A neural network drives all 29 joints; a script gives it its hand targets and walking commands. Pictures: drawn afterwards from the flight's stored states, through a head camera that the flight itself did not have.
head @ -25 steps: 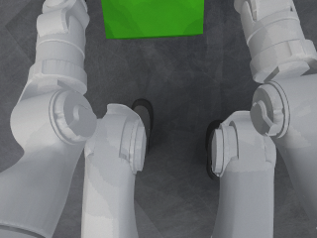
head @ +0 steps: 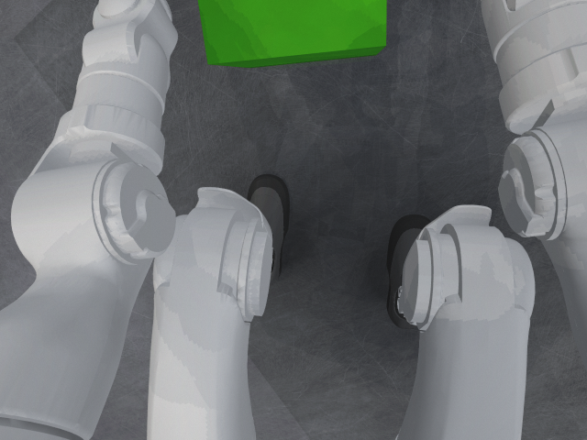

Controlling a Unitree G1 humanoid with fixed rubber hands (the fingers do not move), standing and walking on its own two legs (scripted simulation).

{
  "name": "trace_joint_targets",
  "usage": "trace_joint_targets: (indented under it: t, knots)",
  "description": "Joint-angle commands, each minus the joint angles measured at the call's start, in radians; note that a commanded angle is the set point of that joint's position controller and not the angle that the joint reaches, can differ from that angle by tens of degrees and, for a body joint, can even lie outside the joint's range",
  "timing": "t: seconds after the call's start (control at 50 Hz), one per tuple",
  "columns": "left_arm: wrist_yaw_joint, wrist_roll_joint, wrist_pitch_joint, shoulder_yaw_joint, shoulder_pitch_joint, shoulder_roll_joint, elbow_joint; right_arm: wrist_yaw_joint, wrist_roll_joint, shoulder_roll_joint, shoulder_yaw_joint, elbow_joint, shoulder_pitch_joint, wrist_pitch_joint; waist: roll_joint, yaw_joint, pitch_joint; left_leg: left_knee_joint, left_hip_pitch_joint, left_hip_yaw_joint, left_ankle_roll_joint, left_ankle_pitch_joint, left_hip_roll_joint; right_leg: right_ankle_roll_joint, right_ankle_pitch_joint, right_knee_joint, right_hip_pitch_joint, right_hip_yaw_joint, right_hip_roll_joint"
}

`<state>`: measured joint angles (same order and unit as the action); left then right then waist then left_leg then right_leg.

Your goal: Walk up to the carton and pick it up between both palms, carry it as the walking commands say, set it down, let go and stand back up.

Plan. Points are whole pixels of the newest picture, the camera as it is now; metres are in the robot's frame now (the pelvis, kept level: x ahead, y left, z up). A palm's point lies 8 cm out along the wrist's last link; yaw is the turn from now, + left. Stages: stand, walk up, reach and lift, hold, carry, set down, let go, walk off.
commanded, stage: set down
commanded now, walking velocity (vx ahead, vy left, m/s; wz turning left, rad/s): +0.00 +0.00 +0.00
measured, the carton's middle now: out of the picture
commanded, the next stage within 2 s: let go in 1.56 s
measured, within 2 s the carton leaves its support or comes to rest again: neither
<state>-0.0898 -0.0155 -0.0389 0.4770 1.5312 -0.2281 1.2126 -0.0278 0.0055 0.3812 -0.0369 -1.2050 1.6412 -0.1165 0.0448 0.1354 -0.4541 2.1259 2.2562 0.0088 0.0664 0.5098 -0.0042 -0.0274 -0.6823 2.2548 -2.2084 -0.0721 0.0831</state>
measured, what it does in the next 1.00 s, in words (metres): rises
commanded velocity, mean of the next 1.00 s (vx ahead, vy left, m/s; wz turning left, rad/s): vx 0.00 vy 0.00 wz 0.00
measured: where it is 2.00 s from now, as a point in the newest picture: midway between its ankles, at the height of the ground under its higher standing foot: (335, 269)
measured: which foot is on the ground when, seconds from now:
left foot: down 0.00-1.00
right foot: down 0.00-1.00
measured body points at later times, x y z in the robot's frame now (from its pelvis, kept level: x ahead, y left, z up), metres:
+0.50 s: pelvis -0.01 +0.00 +0.03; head +0.36 +0.01 +0.27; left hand +0.53 +0.22 -0.12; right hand +0.62 -0.10 -0.11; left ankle +0.13 +0.13 -0.34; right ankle +0.08 -0.12 -0.34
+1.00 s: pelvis +0.01 +0.01 +0.16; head +0.37 +0.00 +0.43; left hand +0.54 +0.23 +0.03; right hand +0.62 -0.10 +0.03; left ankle +0.13 +0.14 -0.34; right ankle +0.08 -0.12 -0.34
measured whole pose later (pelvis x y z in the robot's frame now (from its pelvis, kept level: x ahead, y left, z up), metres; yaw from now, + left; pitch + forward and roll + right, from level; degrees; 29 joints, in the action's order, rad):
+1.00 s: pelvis +0.01 +0.01 +0.16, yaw -1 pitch +50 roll +2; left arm -0.17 0.03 -0.20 0.46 1.23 -0.10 0.73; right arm -0.05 -0.09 0.33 0.15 -1.02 1.49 -0.22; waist -0.03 0.15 -0.03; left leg 1.54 2.03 0.03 0.05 0.39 -0.01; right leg -0.03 -0.52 1.63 -1.99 -0.07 0.07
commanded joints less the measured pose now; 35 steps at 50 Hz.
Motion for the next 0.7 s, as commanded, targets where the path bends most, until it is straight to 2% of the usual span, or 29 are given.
trace_joint_targets:
  t: [0.0,0.1,0.18,0.32,0.4,0.56,0.68]
  knots:
    - [-0.014,-0.050,0.034,-0.041,0.126,-0.084,-0.094,-0.008,0.059,0.072,-0.048,0.077,0.345,0.022,-0.233,0.088,1.041,-0.068,-0.527,-0.091,-0.015,-0.451,-0.037,-0.004,0.399,-0.225,0.398,0.035,-0.029]
    - [-0.019,-0.095,0.029,-0.084,0.154,-0.103,-0.128,-0.002,0.108,0.089,-0.078,0.056,0.377,0.015,-0.226,0.093,1.103,-0.088,-0.576,-0.092,-0.016,-0.460,-0.033,0.002,0.382,-0.242,0.410,0.039,-0.037]
    - [-0.033,-0.121,0.017,-0.103,0.172,-0.122,-0.183,-0.008,0.126,0.109,-0.078,0.080,0.398,0.006,-0.226,0.092,1.219,-0.112,-0.650,-0.097,-0.019,-0.469,-0.036,0.006,0.373,-0.261,0.466,0.049,-0.040]
    - [-0.073,-0.107,-0.022,-0.105,0.183,-0.143,-0.289,-0.023,0.120,0.137,-0.041,0.165,0.425,-0.024,-0.237,0.102,1.428,-0.176,-0.771,-0.118,-0.018,-0.434,-0.045,0.004,0.324,-0.311,0.555,0.077,-0.030]
    - [-0.092,-0.091,-0.049,-0.114,0.177,-0.123,-0.344,-0.025,0.105,0.143,-0.007,0.173,0.417,-0.041,-0.212,0.097,1.471,-0.224,-0.814,-0.128,-0.010,-0.400,-0.047,0.004,0.288,-0.350,0.548,0.090,-0.021]
    - [-0.100,-0.055,-0.096,-0.110,0.125,-0.051,-0.418,-0.018,0.034,0.125,0.079,0.147,0.338,-0.062,-0.168,0.062,1.462,-0.336,-0.850,-0.132,0.003,-0.375,-0.065,0.010,0.262,-0.453,0.510,0.109,0.001]
    - [-0.100,-0.005,-0.125,-0.070,0.052,-0.013,-0.489,-0.013,-0.025,0.096,0.133,0.190,0.275,-0.074,-0.173,0.066,1.501,-0.433,-0.890,-0.132,0.005,-0.406,-0.078,0.009,0.287,-0.543,0.543,0.119,0.024]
